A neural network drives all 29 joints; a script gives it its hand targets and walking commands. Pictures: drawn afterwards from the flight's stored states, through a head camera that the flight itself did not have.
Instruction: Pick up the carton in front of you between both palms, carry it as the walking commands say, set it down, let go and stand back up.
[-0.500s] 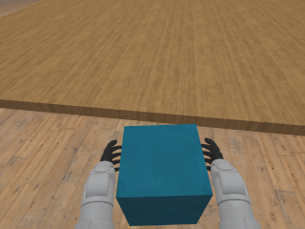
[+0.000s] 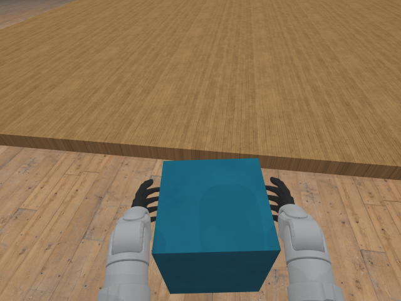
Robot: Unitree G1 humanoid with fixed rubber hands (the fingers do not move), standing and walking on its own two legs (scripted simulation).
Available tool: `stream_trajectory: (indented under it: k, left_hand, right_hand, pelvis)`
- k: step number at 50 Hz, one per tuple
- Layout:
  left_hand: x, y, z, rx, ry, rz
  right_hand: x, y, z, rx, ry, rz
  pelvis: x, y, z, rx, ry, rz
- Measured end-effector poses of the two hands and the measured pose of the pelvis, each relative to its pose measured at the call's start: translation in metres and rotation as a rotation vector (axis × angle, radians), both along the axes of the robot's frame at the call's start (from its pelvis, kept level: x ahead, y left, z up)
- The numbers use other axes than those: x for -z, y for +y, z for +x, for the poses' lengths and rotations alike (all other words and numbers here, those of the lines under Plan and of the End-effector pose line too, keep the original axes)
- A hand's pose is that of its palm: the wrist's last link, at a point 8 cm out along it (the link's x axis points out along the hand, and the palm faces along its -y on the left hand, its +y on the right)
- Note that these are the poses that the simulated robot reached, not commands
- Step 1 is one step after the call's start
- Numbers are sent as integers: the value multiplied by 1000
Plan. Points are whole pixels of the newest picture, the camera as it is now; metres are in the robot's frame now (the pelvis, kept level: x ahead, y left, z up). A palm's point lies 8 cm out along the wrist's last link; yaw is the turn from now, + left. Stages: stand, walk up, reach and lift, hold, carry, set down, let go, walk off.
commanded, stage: hold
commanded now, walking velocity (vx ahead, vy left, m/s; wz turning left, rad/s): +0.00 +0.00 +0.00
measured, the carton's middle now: (212, 228) +0.29 +0.00 -0.02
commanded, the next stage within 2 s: carry in 0.18 s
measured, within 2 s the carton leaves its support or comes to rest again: neither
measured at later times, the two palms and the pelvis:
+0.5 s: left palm (136, 175) +0.36 +0.16 +0.09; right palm (275, 174) +0.35 -0.14 +0.09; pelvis +0.07 +0.01 +0.00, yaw -2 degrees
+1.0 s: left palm (141, 122) +0.58 +0.20 +0.07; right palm (243, 120) +0.58 -0.10 +0.07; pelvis +0.35 +0.05 -0.02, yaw -2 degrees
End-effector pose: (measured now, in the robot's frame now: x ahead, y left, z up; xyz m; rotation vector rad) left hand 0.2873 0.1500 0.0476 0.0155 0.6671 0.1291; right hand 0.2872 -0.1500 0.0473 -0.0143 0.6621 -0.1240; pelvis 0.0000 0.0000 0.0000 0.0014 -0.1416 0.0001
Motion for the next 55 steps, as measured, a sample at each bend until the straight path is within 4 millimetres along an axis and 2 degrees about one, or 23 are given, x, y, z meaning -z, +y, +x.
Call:
stream_trajectory:
  k: [8,12,17,23,27,32,36,40,44,48,51,55]
  left_hand:
    - [-2,0,3,-6,-7,-7]
    - [-3,0,8,-2,-8,-4]
    - [-15,4,25,-12,-53,-21]
    - [-36,16,56,-25,-99,-41]
    - [-47,7,82,-23,-84,-56]
    - [-46,-10,116,-1,-81,-54]
    - [-38,-3,135,-40,-6,-67]
    - [-39,13,164,-87,9,-79]
    - [-36,32,211,-109,-23,-90]
    - [-25,48,271,-90,-50,-104]
    - [-24,47,309,-52,4,-99]
    - [-34,40,358,10,27,-88]
  right_hand:
    - [-2,0,3,3,-7,7]
    - [-4,0,8,3,-8,3]
    - [-17,4,26,10,-53,9]
    - [-39,17,56,27,-98,27]
    - [-47,8,75,59,-83,32]
    - [-44,-9,102,99,-81,54]
    - [-43,-3,131,83,-6,51]
    - [-44,13,173,45,13,64]
    - [-42,33,224,28,-18,63]
    - [-30,48,276,47,-46,51]
    - [-25,47,300,90,6,53]
    - [-35,41,331,152,26,55]
  pelvis:
    - [0,-1,0,-2,0,0]
    - [2,-1,5,-3,63,-2]
    - [6,4,20,-18,133,-1]
    - [8,15,57,24,192,0]
    - [2,12,88,37,224,-25]
    - [11,2,135,1,232,-35]
    - [3,0,175,-15,248,-8]
    - [0,8,219,-9,246,7]
    - [9,23,271,-4,230,5]
    - [27,42,325,19,210,19]
    - [19,51,356,43,217,14]
    - [3,58,399,51,226,-2]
